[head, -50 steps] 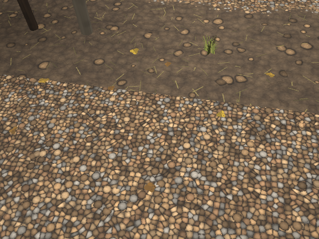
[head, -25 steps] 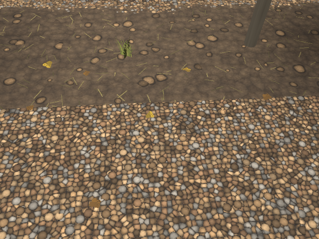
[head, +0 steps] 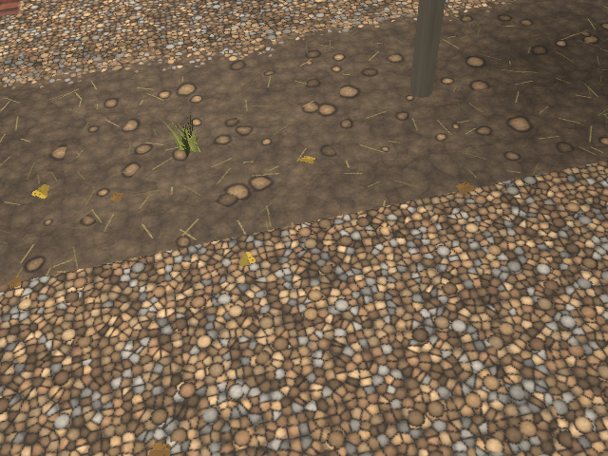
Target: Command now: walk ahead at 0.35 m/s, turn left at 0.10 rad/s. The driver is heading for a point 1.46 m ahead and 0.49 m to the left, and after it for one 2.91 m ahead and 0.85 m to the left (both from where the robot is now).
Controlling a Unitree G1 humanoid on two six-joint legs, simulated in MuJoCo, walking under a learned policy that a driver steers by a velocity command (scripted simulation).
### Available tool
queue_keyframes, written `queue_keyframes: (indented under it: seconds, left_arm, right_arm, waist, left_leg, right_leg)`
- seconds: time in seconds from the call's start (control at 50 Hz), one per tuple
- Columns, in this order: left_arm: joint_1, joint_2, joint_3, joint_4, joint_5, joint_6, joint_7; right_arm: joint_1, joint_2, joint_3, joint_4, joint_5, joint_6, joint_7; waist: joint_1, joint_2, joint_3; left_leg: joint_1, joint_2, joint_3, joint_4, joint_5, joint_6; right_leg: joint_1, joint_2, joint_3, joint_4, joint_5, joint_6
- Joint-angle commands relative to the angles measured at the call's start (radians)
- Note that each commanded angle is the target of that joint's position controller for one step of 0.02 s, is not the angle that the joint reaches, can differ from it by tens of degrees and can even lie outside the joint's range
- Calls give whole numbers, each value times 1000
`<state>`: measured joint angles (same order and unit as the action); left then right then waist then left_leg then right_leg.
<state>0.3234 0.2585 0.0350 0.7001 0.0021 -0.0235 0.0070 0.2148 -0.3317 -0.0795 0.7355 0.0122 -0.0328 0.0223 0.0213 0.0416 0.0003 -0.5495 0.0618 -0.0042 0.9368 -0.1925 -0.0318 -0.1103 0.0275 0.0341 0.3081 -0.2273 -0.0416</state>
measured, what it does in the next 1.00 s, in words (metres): walks ahead, turning left: left foot, then right foot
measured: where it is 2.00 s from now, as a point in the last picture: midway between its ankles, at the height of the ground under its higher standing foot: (226, 397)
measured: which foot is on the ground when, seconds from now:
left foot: up 0.00-0.24, down 0.26-0.78, up 0.80-1.00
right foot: down 0.00-0.28, up 0.30-0.76, down 0.78-1.00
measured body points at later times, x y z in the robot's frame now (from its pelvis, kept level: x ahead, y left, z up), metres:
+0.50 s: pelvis +0.22 +0.11 +0.00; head +0.25 +0.13 +0.44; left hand +0.31 +0.41 -0.11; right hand +0.37 -0.14 -0.10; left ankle +0.20 +0.16 -0.75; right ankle +0.31 -0.06 -0.67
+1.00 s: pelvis +0.47 +0.14 -0.01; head +0.52 +0.17 +0.44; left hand +0.45 +0.45 -0.11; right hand +0.74 -0.03 -0.11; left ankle +0.41 +0.27 -0.68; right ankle +0.56 +0.07 -0.75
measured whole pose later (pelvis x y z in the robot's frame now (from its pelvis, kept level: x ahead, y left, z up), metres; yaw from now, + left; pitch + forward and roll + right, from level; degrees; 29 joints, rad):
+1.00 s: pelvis +0.47 +0.14 -0.01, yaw +33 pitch +1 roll -1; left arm 0.16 0.27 0.05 0.73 0.02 -0.08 -0.01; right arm 0.22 -0.34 -0.07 0.65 0.01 0.03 -0.03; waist 0.01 0.04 0.09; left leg -0.56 0.01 -0.07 1.07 -0.42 -0.07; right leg -0.26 0.02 -0.07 0.39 -0.15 -0.04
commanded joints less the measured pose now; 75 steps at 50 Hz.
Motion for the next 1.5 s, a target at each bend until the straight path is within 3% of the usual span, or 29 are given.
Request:
queue_keyframes:
  seconds: [0.02,0.2,0.26,0.28,0.3,0.32,0.34,0.38,0.42,0.46,0.56,0.7,0.76,0.78,0.8,0.82,0.84,0.88,0.92,1.0,1.18,1.2,1.22,1.24,1.26,1.3,1.38,1.46,1.5]
  left_arm:
    - [-9,173,52,-32,-1,-29,7]
    - [19,221,78,51,-30,-43,-1]
    - [-12,226,75,45,-24,-31,7]
    - [-6,191,58,26,-2,-36,14]
    - [61,75,18,-34,20,-59,3]
    - [6,164,33,-14,-10,-92,-10]
    - [-73,212,47,-39,-44,-108,-19]
    - [-122,185,41,-43,-5,-121,-12]
    - [-108,179,46,-41,11,-104,-14]
    - [-99,156,42,-37,18,-84,-14]
    - [-297,96,18,-88,15,-81,-18]
    - [-411,135,31,-129,-5,-110,-35]
    - [-211,193,63,-89,4,-122,-23]
    - [-51,246,77,-78,26,-121,-13]
    - [8,286,86,-54,37,-106,-14]
    - [-15,191,67,-77,11,-95,-18]
    - [-72,133,50,-97,6,-84,-12]
    - [-155,108,37,-89,9,-67,-11]
    - [-180,111,34,-63,15,-65,-12]
    - [-202,166,50,-11,8,-60,-10]
    - [-194,205,44,67,-36,-23,-15]
    - [-152,171,32,86,-32,-24,-17]
    - [-114,118,10,84,3,-31,-20]
    - [-19,64,-11,90,23,-29,-24]
    - [-100,108,-3,82,15,-12,-16]
    - [-127,127,4,88,0,11,-6]
    - [-63,129,7,124,-2,33,-4]
    - [-143,209,26,79,-10,38,2]
    - [-150,185,31,70,-13,40,8]
  right_arm:
    - [-107,-20,7,-89,4,-17,4]
    - [-181,-42,19,-172,8,-19,21]
    - [46,-99,-19,-126,10,-20,20]
    - [229,-171,-53,-90,20,-15,9]
    - [272,-303,-73,-94,21,-18,5]
    - [278,-198,-42,-116,19,-29,10]
    - [224,-157,-27,-119,5,-37,10]
    - [118,-123,-18,-140,-1,-41,11]
    - [63,-101,-7,-157,-12,-44,6]
    - [67,-96,-5,-142,2,-46,-8]
    - [138,-120,-12,-92,12,-31,-41]
    - [204,-120,-17,-29,23,-10,-52]
    - [145,-102,-12,-48,13,4,-48]
    - [114,-63,5,-85,-5,3,-45]
    - [293,18,28,-91,11,1,-44]
    - [326,-93,10,-65,16,3,-47]
    - [218,-151,-10,-76,20,14,-49]
    - [114,-146,-19,-110,1,31,-56]
    - [139,-79,-9,-115,9,53,-54]
    - [96,-19,15,-145,-8,60,-51]
    - [-24,-53,10,-181,-15,52,-25]
    - [-17,-78,2,-179,-19,51,-30]
    - [5,-141,-9,-191,-29,52,-42]
    - [-45,-139,5,-211,-45,61,-49]
    - [-43,-58,23,-203,-42,56,-40]
    - [-81,-41,30,-175,-45,40,-30]
    - [-171,-54,25,-155,-39,29,-34]
    - [-89,-82,2,-128,-29,47,-53]
    - [-89,-84,-7,-123,-28,53,-67]
  waist:
    - [36,-154,37]
    - [49,-129,106]
    - [-81,-88,-43]
    - [-159,-3,-150]
    - [-94,319,-254]
    - [-141,187,-311]
    - [-134,129,-168]
    - [-72,-29,-56]
    - [-23,18,-42]
    - [-9,16,-32]
    - [-66,23,28]
    - [-85,57,32]
    - [25,80,-86]
    - [94,9,-255]
    - [18,-313,-410]
    - [18,-264,-397]
    - [38,-169,-253]
    - [3,-71,-95]
    - [-37,-137,-46]
    - [-44,-148,-76]
    - [-34,-141,-69]
    - [-35,-111,-70]
    - [-20,8,-138]
    - [37,165,-193]
    - [-22,125,-176]
    - [-12,111,-128]
    - [34,100,-95]
    - [-40,-21,-15]
    - [-31,-50,-10]
  left_leg:
    - [-134,18,-17,-123,91,-11]
    - [-92,0,-2,-279,14,79]
    - [304,-116,98,-349,5,148]
    - [595,-64,-41,-354,17,193]
    - [862,213,-675,-555,-256,378]
    - [911,260,-848,-682,-375,390]
    - [823,249,-721,-685,-297,357]
    - [600,170,-511,-666,-20,314]
    - [484,121,-421,-703,166,309]
    - [428,98,-346,-717,279,315]
    - [345,15,-252,-707,299,254]
    - [486,74,-405,-604,246,214]
    - [486,11,-387,-370,500,162]
    - [344,-55,-331,-98,380,116]
    - [-26,-219,-222,237,-376,40]
    - [-98,-147,-243,384,-458,18]
    - [-126,-111,-219,425,-391,-3]
    - [-106,-51,-149,366,-305,-35]
    - [-17,-27,-103,274,-262,-41]
    - [46,-17,-72,46,-161,-50]
    - [309,-57,-3,-461,88,39]
    - [395,-41,-33,-548,208,67]
    - [541,108,-186,-532,556,112]
    - [592,263,-344,-514,628,261]
    - [526,248,-368,-552,479,308]
    - [473,194,-309,-579,342,259]
    - [333,130,-159,-561,289,191]
    - [351,57,-84,-531,-14,119]
    - [377,47,-43,-490,21,114]
  right_leg:
    - [82,-238,144,-166,37,-152]
    - [121,-319,24,-116,114,-129]
    - [31,-240,-112,227,593,-62]
    - [-164,-188,-160,521,531,-9]
    - [-557,22,-110,914,-242,70]
    - [-664,9,91,1021,-311,54]
    - [-741,-35,79,1027,-231,29]
    - [-660,-109,69,870,-96,14]
    - [-551,-127,70,797,-35,31]
    - [-530,-116,45,734,-2,67]
    - [-490,-50,16,379,264,113]
    - [-398,-7,59,151,271,61]
    - [-100,-24,34,91,239,-17]
    - [201,-180,165,161,366,-88]
    - [568,-447,578,160,456,-275]
    - [511,-482,666,130,417,-268]
    - [376,-435,485,119,492,-227]
    - [137,-341,261,96,695,-180]
    - [-19,-278,146,22,657,-167]
    - [-51,-292,61,-29,733,-216]
    - [-49,-263,14,81,397,-133]
    - [-85,-223,1,131,315,-80]
    - [-159,-154,-60,250,129,-6]
    - [-247,-78,-95,335,-238,69]
    - [-257,-82,-36,375,-328,100]
    - [-266,-94,-9,402,-316,112]
    - [-105,-81,-40,286,-63,122]
    - [-204,-97,5,232,186,41]
    - [-250,-95,38,232,164,11]
Velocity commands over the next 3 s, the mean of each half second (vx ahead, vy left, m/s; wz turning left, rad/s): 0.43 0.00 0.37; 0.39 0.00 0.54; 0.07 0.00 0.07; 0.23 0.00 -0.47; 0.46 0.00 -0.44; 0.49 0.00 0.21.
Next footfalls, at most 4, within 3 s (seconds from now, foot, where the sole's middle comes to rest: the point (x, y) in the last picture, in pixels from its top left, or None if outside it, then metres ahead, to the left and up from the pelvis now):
0.26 left None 0.24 0.17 -0.79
0.78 right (291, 408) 0.61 0.12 -0.79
1.20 left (185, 444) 0.53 0.35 -0.79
2.22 left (182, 309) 0.88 0.41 -0.79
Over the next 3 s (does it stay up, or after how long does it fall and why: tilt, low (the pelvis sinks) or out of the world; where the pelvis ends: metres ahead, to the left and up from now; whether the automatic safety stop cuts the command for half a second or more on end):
stays up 1.15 0.25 0.00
